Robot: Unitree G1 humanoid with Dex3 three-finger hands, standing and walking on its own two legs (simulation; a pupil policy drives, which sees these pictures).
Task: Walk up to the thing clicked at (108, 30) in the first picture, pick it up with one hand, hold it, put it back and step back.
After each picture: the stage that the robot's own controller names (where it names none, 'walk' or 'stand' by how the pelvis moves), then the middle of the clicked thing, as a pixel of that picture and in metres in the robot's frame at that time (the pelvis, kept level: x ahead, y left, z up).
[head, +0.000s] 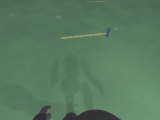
stand; (107, 32) +2.21 -0.40 -0.65
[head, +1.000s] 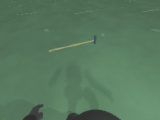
walk; (95, 39) +2.10 +0.07 -0.62
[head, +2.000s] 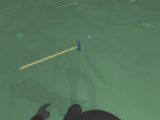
walk; (79, 46) +1.44 +0.39 -0.64
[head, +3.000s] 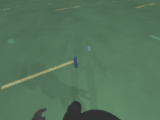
walk; (75, 62) +0.98 +0.34 -0.65
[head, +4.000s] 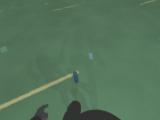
walk; (75, 77) +0.64 +0.27 -0.65
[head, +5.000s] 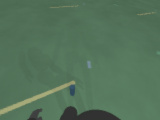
stand; (72, 90) +0.44 +0.18 -0.63
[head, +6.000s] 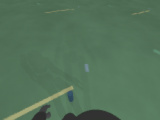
stand; (70, 96) +0.38 +0.21 -0.65
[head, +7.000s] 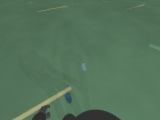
stand; (68, 98) +0.33 +0.24 -0.65
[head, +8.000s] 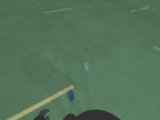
stand; (71, 95) +0.38 +0.22 -0.66
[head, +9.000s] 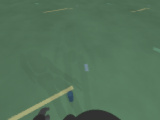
stand; (70, 96) +0.37 +0.21 -0.66
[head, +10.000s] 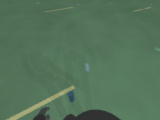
go down; (71, 96) +0.37 +0.21 -0.66
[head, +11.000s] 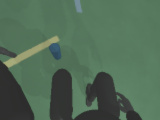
go down; (56, 52) +0.45 +0.24 -0.27
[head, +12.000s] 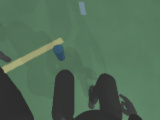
approach; (60, 54) +0.45 +0.24 -0.26
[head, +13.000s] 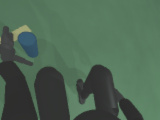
close in; (30, 47) +0.43 +0.29 -0.16
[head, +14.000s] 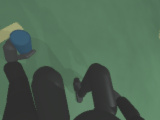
close; (24, 47) +0.43 +0.30 -0.16
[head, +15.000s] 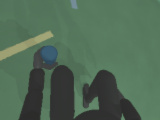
lift; (49, 58) +0.35 +0.26 -0.10
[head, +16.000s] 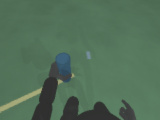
lift; (65, 70) +0.32 +0.17 +0.06
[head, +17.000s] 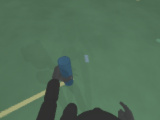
hold; (66, 73) +0.32 +0.16 +0.01
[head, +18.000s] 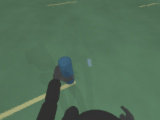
hold; (67, 72) +0.32 +0.16 +0.05
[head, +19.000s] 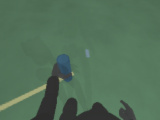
crouch; (65, 70) +0.34 +0.17 -0.01
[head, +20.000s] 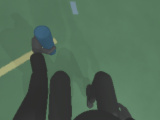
lower; (47, 43) +0.48 +0.24 -0.06
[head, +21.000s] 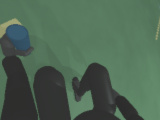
lower; (22, 43) +0.44 +0.30 -0.17
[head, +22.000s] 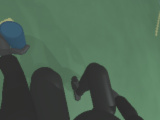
lower; (17, 42) +0.44 +0.31 -0.17
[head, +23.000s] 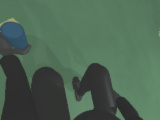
lower; (19, 42) +0.44 +0.31 -0.16
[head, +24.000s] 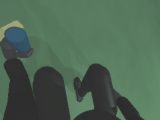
lower; (22, 46) +0.43 +0.31 -0.16
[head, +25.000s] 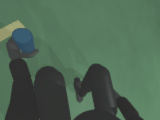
open; (27, 46) +0.43 +0.29 -0.16
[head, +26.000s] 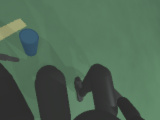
rise; (30, 45) +0.42 +0.28 -0.16
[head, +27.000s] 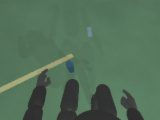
walk; (70, 67) +0.45 +0.20 -0.41
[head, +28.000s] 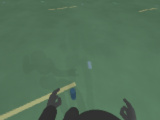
stand; (73, 94) +0.40 +0.17 -0.60
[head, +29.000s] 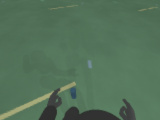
stand; (73, 93) +0.40 +0.17 -0.60
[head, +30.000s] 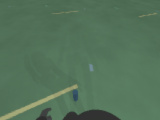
stand; (75, 95) +0.41 +0.16 -0.65
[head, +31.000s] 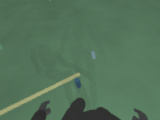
walk; (78, 83) +0.45 +0.21 -0.63
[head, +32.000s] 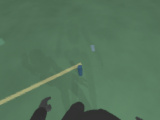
walk; (80, 70) +0.67 +0.19 -0.64
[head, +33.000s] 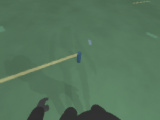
stand; (79, 57) +0.99 +0.16 -0.64
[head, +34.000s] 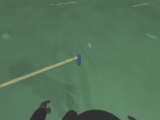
stand; (79, 60) +1.01 +0.21 -0.65
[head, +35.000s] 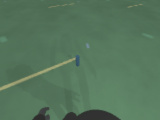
stand; (77, 60) +1.01 +0.23 -0.66
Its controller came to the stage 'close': yes
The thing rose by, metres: 0.69
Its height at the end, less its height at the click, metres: +0.00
